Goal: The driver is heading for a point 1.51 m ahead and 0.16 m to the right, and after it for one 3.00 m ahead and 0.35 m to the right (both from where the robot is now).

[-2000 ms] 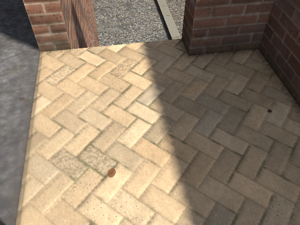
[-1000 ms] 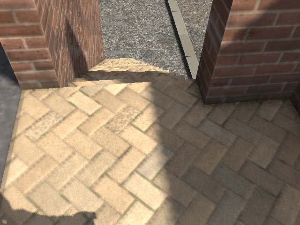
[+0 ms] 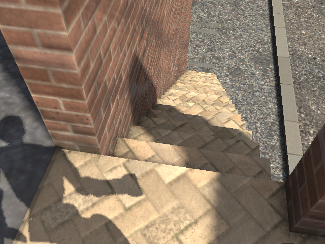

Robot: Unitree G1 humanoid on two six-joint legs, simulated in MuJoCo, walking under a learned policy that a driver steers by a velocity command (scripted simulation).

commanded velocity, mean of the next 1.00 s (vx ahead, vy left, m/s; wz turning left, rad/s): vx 0.50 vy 0.00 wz -0.21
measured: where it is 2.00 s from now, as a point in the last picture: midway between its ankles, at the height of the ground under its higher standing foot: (216, 161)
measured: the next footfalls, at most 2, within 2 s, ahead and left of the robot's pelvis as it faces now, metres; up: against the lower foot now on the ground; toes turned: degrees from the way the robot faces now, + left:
right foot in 0.56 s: +0.52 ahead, -0.08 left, +0.00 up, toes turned -3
left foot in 1.02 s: +0.72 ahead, +0.09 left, +0.00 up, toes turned -21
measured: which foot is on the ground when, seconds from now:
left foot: down 0.00-0.58, up 0.60-1.00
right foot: down 0.00-0.02, up 0.04-0.54, down 0.56-1.00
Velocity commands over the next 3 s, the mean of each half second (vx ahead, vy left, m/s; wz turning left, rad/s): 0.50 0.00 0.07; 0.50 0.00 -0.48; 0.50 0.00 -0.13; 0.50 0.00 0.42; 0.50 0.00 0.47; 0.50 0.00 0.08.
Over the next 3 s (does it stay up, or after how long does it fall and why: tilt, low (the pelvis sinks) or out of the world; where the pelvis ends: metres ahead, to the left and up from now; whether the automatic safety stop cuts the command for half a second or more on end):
stays up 1.31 -0.18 -0.47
